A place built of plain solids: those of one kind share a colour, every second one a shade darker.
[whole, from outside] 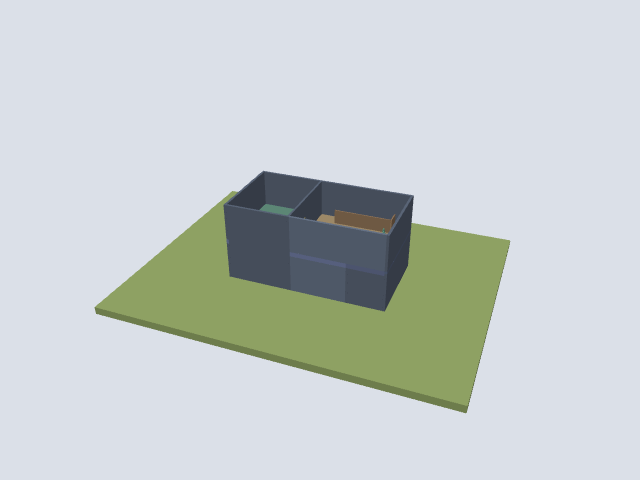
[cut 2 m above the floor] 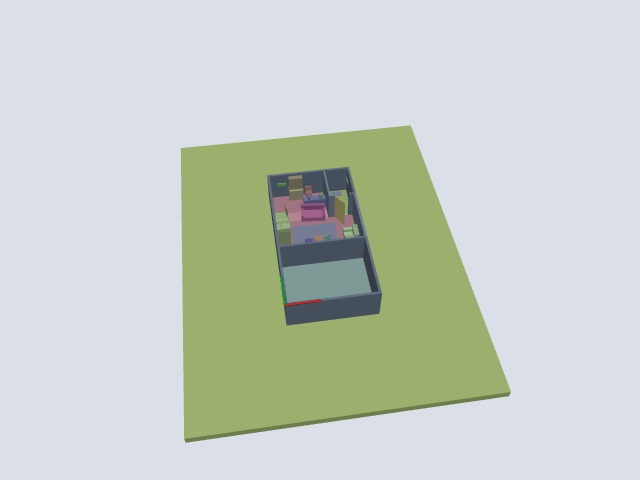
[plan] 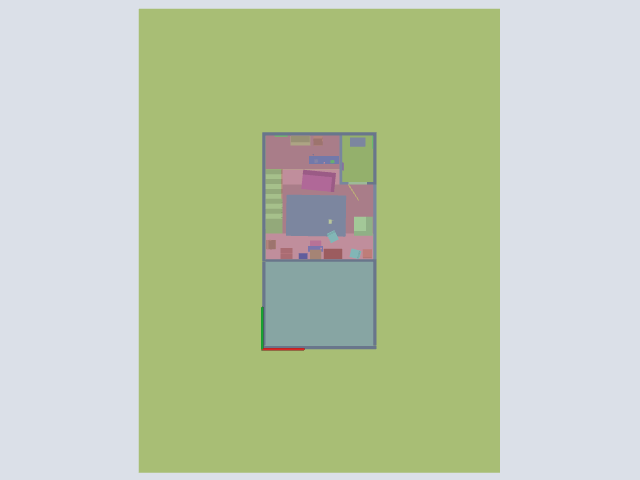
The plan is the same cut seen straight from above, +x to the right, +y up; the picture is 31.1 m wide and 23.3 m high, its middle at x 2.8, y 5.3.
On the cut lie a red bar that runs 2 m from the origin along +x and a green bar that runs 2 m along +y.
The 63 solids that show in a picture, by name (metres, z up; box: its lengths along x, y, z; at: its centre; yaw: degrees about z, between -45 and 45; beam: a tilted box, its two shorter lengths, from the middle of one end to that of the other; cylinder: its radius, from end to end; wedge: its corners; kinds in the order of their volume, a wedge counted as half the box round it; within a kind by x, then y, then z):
{
 "under_1": {"box": [17.54, 22.53, 0.5], "at": [2.77, 5.26, -0.33]},
 "wall_1": {"box": [0.16, 4.08, 5.46], "at": [0.08, 2.2, 2.43]},
 "wall_2": {"box": [0.16, 6.0, 5.46], "at": [0.08, 7.37, 2.43]},
 "wall_3": {"box": [5.54, 0.16, 5.46], "at": [2.77, 0.08, 2.43]},
 "wall_4": {"box": [5.54, 0.13, 5.46], "at": [2.77, 4.3, 2.43]},
 "wall_5": {"box": [5.54, 0.16, 5.46], "at": [2.77, 10.45, 2.43]},
 "wall_6": {"box": [0.13, 2.25, 2.74], "at": [3.81, 9.24, 1.07]},
 "wall_7": {"box": [0.43, 0.13, 2.74], "at": [3.96, 8.05, 1.07]},
 "wall_8": {"box": [0.46, 0.13, 2.74], "at": [5.31, 8.05, 1.07]},
 "wall_9": {"box": [0.16, 4.08, 5.46], "at": [5.46, 2.2, 2.43]},
 "wall_10": {"box": [0.16, 3.62, 2.74], "at": [5.46, 6.18, 1.07]},
 "wall_11": {"box": [0.16, 6.0, 2.42], "at": [5.46, 7.37, 3.95]},
 "wall_12": {"box": [0.16, 2.25, 2.74], "at": [5.46, 9.24, 1.07]},
 "stair_1": {"box": [0.82, 0.48, 2.65], "at": [0.57, 5.86, 1.02]},
 "stair_2": {"box": [0.82, 0.72, 2.45], "at": [0.57, 5.98, 0.93]},
 "stair_3": {"box": [0.82, 0.96, 2.26], "at": [0.57, 6.1, 0.83]},
 "stair_4": {"box": [0.82, 1.2, 2.06], "at": [0.57, 6.22, 0.73]},
 "stair_5": {"box": [0.82, 1.44, 1.87], "at": [0.57, 6.34, 0.63]},
 "stair_6": {"box": [0.82, 1.68, 1.67], "at": [0.57, 6.46, 0.53]},
 "stair_7": {"box": [0.82, 1.92, 1.47], "at": [0.57, 6.58, 0.44]},
 "stair_8": {"box": [0.82, 2.16, 1.28], "at": [0.57, 6.7, 0.34]},
 "stair_9": {"box": [0.82, 2.4, 1.08], "at": [0.57, 6.82, 0.24]},
 "stair_10": {"box": [0.82, 2.64, 0.89], "at": [0.57, 6.94, 0.14]},
 "stair_11": {"box": [0.82, 2.88, 0.69], "at": [0.57, 7.06, 0.05]},
 "stair_12": {"box": [0.82, 3.12, 0.5], "at": [0.57, 7.18, -0.05]},
 "floor_stue_1": {"box": [3.59, 1.63, 0.5], "at": [1.96, 9.55, -0.25]},
 "floor_stue_2": {"box": [2.77, 0.75, 0.5], "at": [2.37, 8.37, -0.25]},
 "floor_stue_3": {"box": [5.22, 1.25, 0.5], "at": [2.77, 5.0, -0.25]},
 "floor_stue_4": {"box": [4.4, 2.37, 0.5], "at": [3.18, 6.8, -0.25]},
 "floor_gear_1": {"box": [5.22, 4.08, 0.5], "at": [2.77, 2.2, -0.25]},
 "upper_floor_loft_1": {"box": [5.22, 1.25, 0.16], "at": [2.77, 5.0, 2.66]},
 "upper_floor_loft_2": {"box": [4.4, 3.78, 0.16], "at": [3.18, 7.51, 2.66]},
 "upper_floor_gear_loft_1": {"box": [5.22, 4.08, 0.16], "at": [2.77, 2.2, 2.66]},
 "floor_hall_1": {"box": [1.5, 2.25, 0.5], "at": [4.63, 9.24, -0.25]},
 "sofa_1": {"box": [0.17, 0.92, 0.18], "at": [2.02, 8.23, 0.54], "yaw": -5.6},
 "sofa_2": {"box": [1.6, 0.93, 0.34], "at": [2.73, 8.16, 0.28], "yaw": -5.6},
 "sofa_3": {"box": [1.6, 0.23, 0.39], "at": [2.77, 8.52, 0.65], "yaw": -5.6},
 "sofa_4": {"box": [0.17, 0.92, 0.18], "at": [3.44, 8.09, 0.54], "yaw": -5.6},
 "tall_cupboard_1": {"box": [0.96, 0.47, 0.89], "at": [1.85, 10.12, 0.44]},
 "tall_cupboard_2": {"box": [0.92, 0.3, 0.99], "at": [1.85, 10.2, 1.38]},
 "fixture_breast_stue_1": {"box": [0.55, 0.46, 2.49], "at": [2.58, 4.6, 1.2]},
 "rug_1": {"box": [2.9, 2.0, 0.08], "at": [2.61, 6.48, -0.03], "yaw": -0.8},
 "rug_2": {"box": [0.75, 0.45, 0.08], "at": [4.63, 10.05, -0.03], "yaw": -0.2},
 "armchair_club_1": {"box": [0.87, 0.24, 0.18], "at": [4.89, 5.62, 0.51]},
 "armchair_club_2": {"box": [0.87, 0.24, 0.18], "at": [4.89, 6.3, 0.51]},
 "armchair_club_3": {"box": [0.9, 0.92, 0.35], "at": [4.9, 5.96, 0.24]},
 "armchair_club_4": {"box": [0.33, 0.92, 0.38], "at": [5.2, 5.96, 0.61]},
 "cube_shelf_1": {"box": [1.46, 0.39, 0.76], "at": [3.0, 9.19, 0.38]},
 "wall_band_1": {"box": [0.16, 3.62, 0.31], "at": [5.46, 6.18, 2.58]},
 "wall_band_2": {"box": [0.16, 2.25, 0.31], "at": [5.46, 9.24, 2.58]},
 "stair_guard_1": {"box": [0.08, 3.78, 0.95], "at": [1.02, 7.51, 3.21]},
 "billy_1": {"box": [0.42, 0.28, 2.02], "at": [1.98, 4.52, 1.01]},
 "wall_foot_1": {"box": [5.54, 0.16, 0.17], "at": [2.77, 10.45, 2.66]},
 "stacking_chair_1": {"box": [0.44, 0.42, 0.67], "at": [5.1, 4.64, 0.34]},
 "leaf_stue_door_1": {"box": [0.05, 0.91, 2.02], "at": [4.43, 7.61, 1.01], "yaw": 33.0},
 "small_desk_1": {"box": [0.9, 0.5, 0.13], "at": [3.43, 4.63, 0.68]},
 "fixture_hearth_stue_1": {"box": [0.55, 0.45, 0.1], "at": [2.58, 5.05, 0.0]},
 "kitchen_chair_1": {"box": [0.43, 0.43, 0.06], "at": [3.43, 5.43, 0.42], "yaw": 26.5},
 "kitchen_chair_2": {"box": [0.43, 0.43, 0.06], "at": [4.49, 4.63, 0.42], "yaw": -14.5},
 "folding_chair_1": {"box": [0.39, 0.45, 0.06], "at": [0.41, 5.08, 0.43]},
 "folding_chair_2": {"box": [0.45, 0.39, 0.06], "at": [2.71, 10.12, 0.43]},
 "sill_stue_door_1": {"box": [0.91, 0.13, 0.08], "at": [4.63, 8.05, -0.02]},
 "fixture_breast_stue_shelf_1": {"box": [0.73, 0.29, 0.04], "at": [2.58, 4.87, 1.25]}
}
